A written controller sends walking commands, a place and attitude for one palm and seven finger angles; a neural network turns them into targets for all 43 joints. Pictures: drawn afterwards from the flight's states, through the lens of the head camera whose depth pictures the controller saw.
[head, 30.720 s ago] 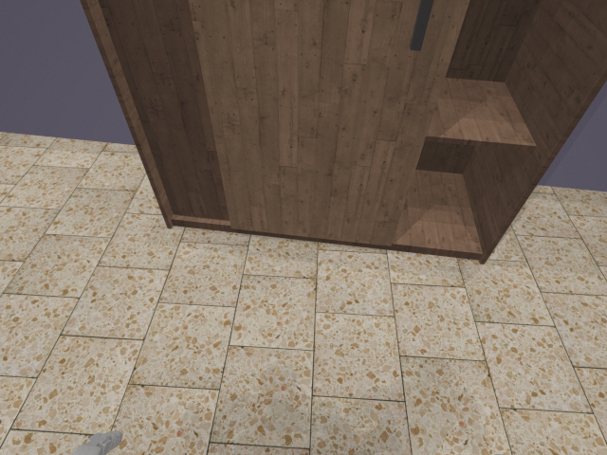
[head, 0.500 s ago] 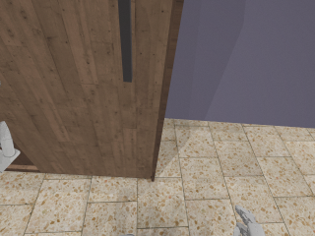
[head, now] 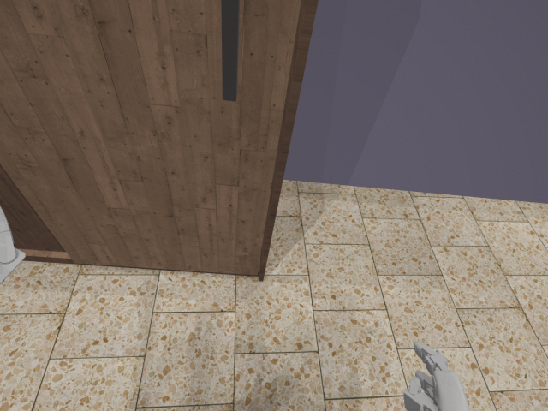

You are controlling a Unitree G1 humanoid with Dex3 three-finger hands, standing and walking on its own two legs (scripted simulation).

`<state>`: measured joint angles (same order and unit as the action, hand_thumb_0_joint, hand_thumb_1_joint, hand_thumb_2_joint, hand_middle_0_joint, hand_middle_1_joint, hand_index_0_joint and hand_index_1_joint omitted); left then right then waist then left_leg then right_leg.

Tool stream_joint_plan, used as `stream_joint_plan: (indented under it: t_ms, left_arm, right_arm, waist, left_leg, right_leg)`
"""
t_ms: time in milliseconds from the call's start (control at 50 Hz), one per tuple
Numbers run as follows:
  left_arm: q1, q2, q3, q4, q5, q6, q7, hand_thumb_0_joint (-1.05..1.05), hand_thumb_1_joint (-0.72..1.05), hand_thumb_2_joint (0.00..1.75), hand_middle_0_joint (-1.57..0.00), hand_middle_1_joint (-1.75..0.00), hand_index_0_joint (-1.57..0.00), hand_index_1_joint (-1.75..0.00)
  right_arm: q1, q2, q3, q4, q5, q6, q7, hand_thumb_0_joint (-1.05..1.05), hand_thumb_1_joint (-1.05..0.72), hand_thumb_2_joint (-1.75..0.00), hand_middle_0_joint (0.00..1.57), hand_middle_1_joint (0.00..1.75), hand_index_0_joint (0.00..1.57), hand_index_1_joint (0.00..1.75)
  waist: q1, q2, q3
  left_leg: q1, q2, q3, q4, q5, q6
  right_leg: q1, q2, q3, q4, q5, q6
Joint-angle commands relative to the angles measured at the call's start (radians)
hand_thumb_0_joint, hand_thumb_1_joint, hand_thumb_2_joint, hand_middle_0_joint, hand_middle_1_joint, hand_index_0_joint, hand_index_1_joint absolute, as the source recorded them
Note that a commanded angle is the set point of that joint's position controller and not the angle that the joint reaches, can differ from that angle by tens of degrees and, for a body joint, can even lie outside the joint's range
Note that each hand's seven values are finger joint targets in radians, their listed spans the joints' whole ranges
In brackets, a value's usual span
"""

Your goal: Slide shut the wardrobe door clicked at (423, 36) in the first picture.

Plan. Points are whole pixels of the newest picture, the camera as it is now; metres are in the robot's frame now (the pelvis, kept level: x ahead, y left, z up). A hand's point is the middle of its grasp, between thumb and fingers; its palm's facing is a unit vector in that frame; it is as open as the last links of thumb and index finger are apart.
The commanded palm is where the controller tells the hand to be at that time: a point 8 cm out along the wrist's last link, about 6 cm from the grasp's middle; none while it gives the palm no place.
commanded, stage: stop stepping back and stand still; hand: left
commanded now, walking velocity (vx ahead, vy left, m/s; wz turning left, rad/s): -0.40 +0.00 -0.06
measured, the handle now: (232, 10) +0.63 +0.14 +0.25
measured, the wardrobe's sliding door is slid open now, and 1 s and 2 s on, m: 0.01 0.01 0.01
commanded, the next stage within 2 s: let the arm hang, fingers relaxed in 0.74 s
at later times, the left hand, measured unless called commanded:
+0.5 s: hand out of the picture +0.11 +0.24 +0.17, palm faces +0.47 -0.83 -0.31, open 7.4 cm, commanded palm +0.06 +0.28 +0.18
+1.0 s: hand out of the picture +0.07 +0.25 -0.05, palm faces +0.09 -0.91 -0.41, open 7.4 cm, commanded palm none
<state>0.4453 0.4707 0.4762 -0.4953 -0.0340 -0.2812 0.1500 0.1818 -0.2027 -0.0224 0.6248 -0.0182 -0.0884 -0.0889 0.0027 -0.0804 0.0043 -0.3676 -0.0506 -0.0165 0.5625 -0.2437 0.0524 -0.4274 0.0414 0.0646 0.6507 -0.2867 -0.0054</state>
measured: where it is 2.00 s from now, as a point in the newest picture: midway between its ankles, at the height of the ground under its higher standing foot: outside the picture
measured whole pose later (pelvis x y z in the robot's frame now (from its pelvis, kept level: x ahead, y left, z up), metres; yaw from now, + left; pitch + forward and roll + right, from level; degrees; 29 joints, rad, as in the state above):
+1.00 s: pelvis -0.12 +0.01 -0.01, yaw +0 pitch +0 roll +0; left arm 0.27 0.30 0.11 0.36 0.03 0.03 0.01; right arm 0.14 -0.27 0.01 0.80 -0.03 -0.04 0.00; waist -0.01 0.06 -0.04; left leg -0.41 -0.01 0.06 0.67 -0.27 0.04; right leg -0.31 -0.05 -0.03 0.71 -0.40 0.02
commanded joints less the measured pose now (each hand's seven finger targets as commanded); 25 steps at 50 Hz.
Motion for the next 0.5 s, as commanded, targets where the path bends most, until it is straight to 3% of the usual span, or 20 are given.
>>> stream_joint_plan:
  t_ms: [0, 20, 60, 100, 160, 180, 220, 240, 280, 300, 320, 340, 360, 400, 440, 480]
  left_arm:
    - [0.029, 0.136, 0.050, -0.323, -0.023, -0.046, -0.018, 0.00, 0.90, 0.90, -0.20, -0.30, -0.20, -0.30]
    - [0.001, 0.127, 0.035, -0.381, -0.018, -0.049, -0.021, 0.00, 0.90, 0.90, -0.20, -0.30, -0.20, -0.30]
    - [0.061, 0.136, 0.051, -0.435, -0.017, -0.034, -0.004, 0.00, 0.90, 0.90, -0.20, -0.30, -0.20, -0.30]
    - [0.149, 0.131, 0.060, -0.400, -0.023, -0.001, 0.005, 0.00, 0.90, 0.90, -0.20, -0.30, -0.20, -0.30]
    - [0.159, 0.166, 0.121, -0.313, -0.025, 0.036, 0.029, 0.00, 0.90, 0.90, -0.20, -0.30, -0.20, -0.30]
    - [0.161, 0.135, 0.104, -0.270, -0.023, 0.045, 0.032, 0.00, 0.90, 0.90, -0.20, -0.30, -0.20, -0.30]
    - [0.130, 0.130, 0.091, -0.203, -0.017, 0.055, 0.031, 0.00, 0.90, 0.90, -0.20, -0.30, -0.20, -0.30]
    - [0.121, 0.141, 0.094, -0.159, -0.017, 0.057, 0.027, 0.00, 0.90, 0.90, -0.20, -0.30, -0.20, -0.30]
    - [0.084, 0.154, 0.087, -0.136, -0.028, 0.055, 0.013, 0.00, 0.90, 0.90, -0.20, -0.30, -0.20, -0.30]
    - [0.027, 0.179, 0.096, -0.162, -0.029, 0.053, 0.016, 0.00, 0.90, 0.90, -0.20, -0.30, -0.20, -0.30]
    - [-0.036, 0.140, 0.052, -0.165, -0.023, 0.052, 0.013, 0.00, 0.90, 0.90, -0.20, -0.30, -0.20, -0.30]
    - [-0.045, 0.100, 0.018, -0.133, -0.018, 0.054, 0.008, 0.00, 0.90, 0.90, -0.20, -0.30, -0.20, -0.30]
    - [-0.078, 0.092, -0.005, -0.129, -0.017, 0.058, 0.007, 0.00, 0.90, 0.90, -0.20, -0.30, -0.20, -0.30]
    - [-0.091, 0.072, -0.035, -0.079, 0.001, 0.050, 0.011, 0.00, 0.90, 0.90, -0.20, -0.30, -0.20, -0.30]
    - [-0.121, 0.088, -0.031, -0.076, 0.012, 0.044, 0.020, 0.00, 0.90, 0.90, -0.20, -0.30, -0.20, -0.30]
    - [-0.142, 0.114, -0.006, -0.114, 0.014, 0.035, 0.028, 0.00, 0.90, 0.90, -0.20, -0.30, -0.20, -0.30]
  right_arm:
    - [-0.026, -0.130, -0.048, -0.162, -0.014, -0.090, 0.016, 0.00, -0.90, -0.90, 0.20, 0.30, 0.20, 0.30]
    - [-0.028, -0.143, -0.054, -0.161, -0.009, -0.098, 0.025, 0.00, -0.90, -0.90, 0.20, 0.30, 0.20, 0.30]
    - [0.001, -0.138, -0.059, -0.170, 0.008, -0.123, 0.034, 0.00, -0.90, -0.90, 0.20, 0.30, 0.20, 0.30]
    - [-0.016, -0.127, -0.047, -0.170, 0.014, -0.128, 0.034, 0.00, -0.90, -0.90, 0.20, 0.30, 0.20, 0.30]
    - [-0.041, -0.124, -0.023, -0.161, 0.002, -0.110, 0.013, 0.00, -0.90, -0.90, 0.20, 0.30, 0.20, 0.30]
    - [-0.051, -0.118, -0.016, -0.157, 0.000, -0.099, 0.009, 0.00, -0.90, -0.90, 0.20, 0.30, 0.20, 0.30]
    - [-0.057, -0.124, -0.015, -0.145, -0.003, -0.082, 0.005, 0.00, -0.90, -0.90, 0.20, 0.30, 0.20, 0.30]
    - [-0.055, -0.122, -0.016, -0.140, -0.007, -0.069, 0.007, 0.00, -0.90, -0.90, 0.20, 0.30, 0.20, 0.30]
    - [-0.053, -0.121, -0.017, -0.129, -0.012, -0.051, 0.012, 0.00, -0.90, -0.90, 0.20, 0.30, 0.20, 0.30]
    - [-0.057, -0.128, -0.012, -0.122, -0.013, -0.048, 0.015, 0.00, -0.90, -0.90, 0.20, 0.30, 0.20, 0.30]
    - [-0.058, -0.128, -0.018, -0.120, 0.009, -0.057, 0.016, 0.00, -0.90, -0.90, 0.20, 0.30, 0.20, 0.30]
    - [-0.043, -0.138, -0.025, -0.115, 0.020, -0.065, 0.015, 0.00, -0.90, -0.90, 0.20, 0.30, 0.20, 0.30]
    - [-0.061, -0.150, -0.027, -0.116, 0.022, -0.064, 0.015, 0.00, -0.90, -0.90, 0.20, 0.30, 0.20, 0.30]
    - [-0.062, -0.137, -0.017, -0.108, 0.016, -0.067, 0.006, 0.00, -0.90, -0.90, 0.20, 0.30, 0.20, 0.30]
    - [-0.061, -0.128, -0.017, -0.103, 0.013, -0.071, -0.005, 0.00, -0.90, -0.90, 0.20, 0.30, 0.20, 0.30]
    - [-0.047, -0.136, -0.024, -0.106, 0.011, -0.081, -0.015, 0.00, -0.90, -0.90, 0.20, 0.30, 0.20, 0.30]
  waist:
    - [0.017, 0.329, -0.306]
    - [0.012, 0.297, -0.291]
    - [0.017, 0.198, -0.320]
    - [0.006, 0.206, -0.287]
    - [-0.011, 0.301, -0.172]
    - [-0.011, 0.336, -0.134]
    - [-0.014, 0.341, -0.100]
    - [-0.011, 0.260, -0.091]
    - [0.000, 0.005, -0.076]
    - [0.008, -0.058, -0.064]
    - [0.007, -0.125, -0.078]
    - [-0.007, -0.132, -0.063]
    - [-0.010, -0.089, -0.033]
    - [-0.012, 0.007, 0.027]
    - [-0.004, 0.029, 0.043]
    - [-0.002, 0.039, 0.030]
  left_leg:
    - [0.284, 0.357, -0.244, -0.174, 0.916, 0.019]
    - [0.224, 0.360, -0.234, -0.204, 0.755, 0.047]
    - [0.359, 0.321, -0.209, -0.176, 0.639, 0.072]
    - [0.327, 0.290, -0.210, -0.234, 0.413, 0.059]
    - [0.118, 0.244, -0.218, -0.424, -0.261, 0.018]
    - [0.064, 0.214, -0.183, -0.450, -0.352, -0.016]
    - [-0.025, 0.145, -0.084, -0.402, -0.371, -0.069]
    - [-0.038, 0.099, -0.026, -0.279, -0.314, -0.075]
    - [0.059, 0.052, -0.006, 0.141, -0.096, -0.069]
    - [-0.017, 0.057, 0.002, 0.267, -0.049, -0.063]
    - [-0.106, 0.052, -0.020, 0.353, -0.081, -0.059]
    - [-0.143, 0.067, -0.029, 0.376, -0.069, -0.054]
    - [-0.159, 0.082, -0.031, 0.363, -0.067, -0.051]
    - [-0.092, 0.104, 0.013, 0.213, -0.064, -0.032]
    - [0.012, 0.087, 0.065, 0.066, -0.072, -0.017]
    - [0.105, 0.077, 0.078, -0.053, -0.075, -0.007]
  right_leg:
    - [0.013, 0.012, 0.017, 0.307, -0.202, 0.007]
    - [0.053, 0.013, 0.023, 0.335, -0.192, 0.011]
    - [-0.013, 0.003, -0.026, 0.238, -0.124, 0.021]
    - [0.022, 0.008, -0.063, 0.143, -0.149, 0.030]
    - [0.192, 0.018, -0.110, -0.064, -0.189, 0.018]
    - [0.259, 0.033, -0.153, -0.171, -0.172, 0.007]
    - [0.378, 0.026, -0.165, -0.309, -0.118, -0.023]
    - [0.361, -0.038, -0.105, -0.378, -0.128, -0.056]
    - [0.109, -0.290, 0.189, -0.534, -0.218, -0.155]
    - [0.115, -0.371, 0.234, -0.538, -0.132, -0.186]
    - [0.167, -0.365, 0.226, -0.498, -0.118, -0.182]
    - [0.183, -0.338, 0.191, -0.466, -0.110, -0.163]
    - [0.173, -0.328, 0.167, -0.450, -0.131, -0.149]
    - [0.120, -0.310, 0.116, -0.415, -0.105, -0.145]
    - [0.081, -0.288, 0.096, -0.392, -0.162, -0.134]
    - [0.075, -0.251, 0.077, -0.334, -0.167, -0.107]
